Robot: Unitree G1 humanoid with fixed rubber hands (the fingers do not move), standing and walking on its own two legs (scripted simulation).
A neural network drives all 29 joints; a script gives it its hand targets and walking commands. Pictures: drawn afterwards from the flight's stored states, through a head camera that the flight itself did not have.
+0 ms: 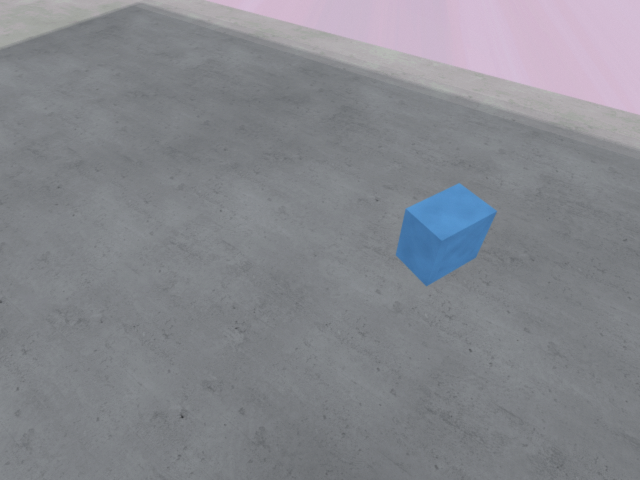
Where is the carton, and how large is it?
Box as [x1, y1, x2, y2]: [396, 183, 496, 285]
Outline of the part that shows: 459,183 405,209 396,255 425,285 429,284 475,257 496,212 493,208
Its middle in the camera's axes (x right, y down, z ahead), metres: +0.49 +0.00 +1.52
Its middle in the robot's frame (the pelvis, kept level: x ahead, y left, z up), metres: +1.08 -0.46 -0.65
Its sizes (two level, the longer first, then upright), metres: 0.272 0.187 0.267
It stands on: the floor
